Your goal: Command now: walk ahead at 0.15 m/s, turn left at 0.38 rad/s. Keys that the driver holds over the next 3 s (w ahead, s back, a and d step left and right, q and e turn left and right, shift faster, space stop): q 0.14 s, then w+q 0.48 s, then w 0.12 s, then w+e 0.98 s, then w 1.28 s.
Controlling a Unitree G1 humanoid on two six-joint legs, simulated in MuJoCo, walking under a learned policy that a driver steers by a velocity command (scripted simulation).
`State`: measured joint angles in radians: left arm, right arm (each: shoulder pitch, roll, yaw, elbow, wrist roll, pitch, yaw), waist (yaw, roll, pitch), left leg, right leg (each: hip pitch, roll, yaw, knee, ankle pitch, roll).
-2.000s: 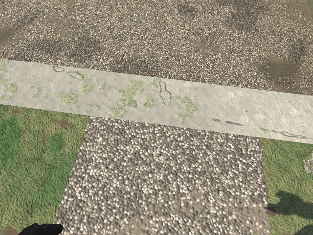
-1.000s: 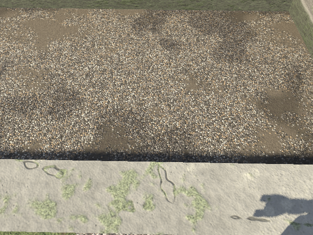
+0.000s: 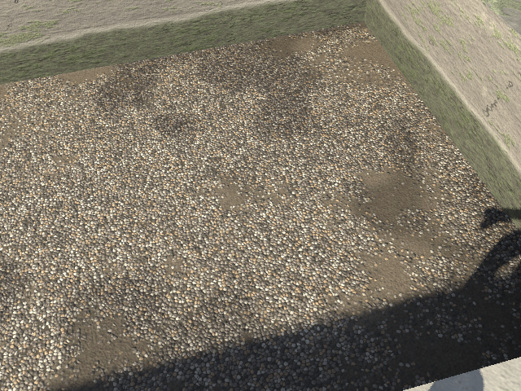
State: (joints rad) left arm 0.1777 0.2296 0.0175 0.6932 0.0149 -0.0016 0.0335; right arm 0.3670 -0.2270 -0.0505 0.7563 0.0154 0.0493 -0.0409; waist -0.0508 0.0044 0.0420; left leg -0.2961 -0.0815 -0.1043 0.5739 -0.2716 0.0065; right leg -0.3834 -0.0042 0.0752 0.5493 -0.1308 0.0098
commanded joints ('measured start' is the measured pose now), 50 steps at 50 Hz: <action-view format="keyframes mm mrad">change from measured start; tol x32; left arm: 1 111 201 52 -45 34 0 0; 50 -129 182 -57 -204 14 11 -66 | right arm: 1 -39 -68 -14 -130 16 2 -22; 50 -284 -139 101 -400 -91 -32 43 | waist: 1 60 -271 -121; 18 19 -123 -102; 21 -47 308 7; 39 57 -207 -123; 50 15 30 -210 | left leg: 1 -186 2 -61 114 -357 27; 6 -310 45 -62 649 -309 -69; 18 102 73 167 -60 19 29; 21 201 376 -546 -323 -118 299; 27 143 250 -274 -157 256 205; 38 -120 61 -147 23 -216 -3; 50 223 124 33 -31 348 -33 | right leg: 1 236 -291 250 -203 140 -156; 7 256 -297 152 -156 358 -221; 17 153 -244 9 -193 -224 -153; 24 -480 -17 16 622 -331 33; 37 425 -161 77 -12 371 -86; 40 283 -209 331 -199 -63 -200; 50 197 -8 126 -16 357 -125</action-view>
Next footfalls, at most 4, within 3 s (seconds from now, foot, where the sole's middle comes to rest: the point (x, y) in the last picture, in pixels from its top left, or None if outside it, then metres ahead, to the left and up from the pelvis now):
0.38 left None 0.07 0.14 -0.76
0.72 right None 0.24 -0.08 -0.76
2.40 left None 0.16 0.18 -0.76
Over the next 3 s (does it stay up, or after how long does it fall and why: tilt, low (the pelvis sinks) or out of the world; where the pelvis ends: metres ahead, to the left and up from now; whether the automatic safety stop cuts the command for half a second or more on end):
stays up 0.19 0.08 0.01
